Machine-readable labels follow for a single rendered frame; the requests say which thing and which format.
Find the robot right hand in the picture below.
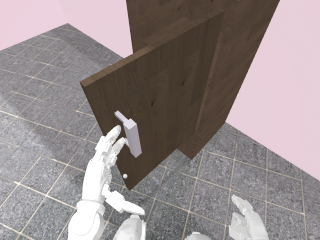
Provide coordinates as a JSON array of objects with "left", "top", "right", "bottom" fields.
[{"left": 228, "top": 195, "right": 269, "bottom": 240}]

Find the handle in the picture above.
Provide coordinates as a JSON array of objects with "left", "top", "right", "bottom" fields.
[{"left": 114, "top": 111, "right": 142, "bottom": 158}]

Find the left robot forearm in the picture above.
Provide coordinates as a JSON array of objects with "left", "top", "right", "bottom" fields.
[{"left": 67, "top": 200, "right": 106, "bottom": 240}]

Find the left robot shin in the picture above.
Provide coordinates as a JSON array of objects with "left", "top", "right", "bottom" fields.
[{"left": 130, "top": 214, "right": 140, "bottom": 219}]

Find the cupboard door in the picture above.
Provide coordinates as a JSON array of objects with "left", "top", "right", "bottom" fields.
[{"left": 80, "top": 8, "right": 225, "bottom": 191}]

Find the robot left hand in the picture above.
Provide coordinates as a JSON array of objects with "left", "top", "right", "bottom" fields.
[{"left": 82, "top": 125, "right": 145, "bottom": 215}]

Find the robot left thigh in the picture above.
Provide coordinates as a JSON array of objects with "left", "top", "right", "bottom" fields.
[{"left": 113, "top": 218, "right": 147, "bottom": 240}]

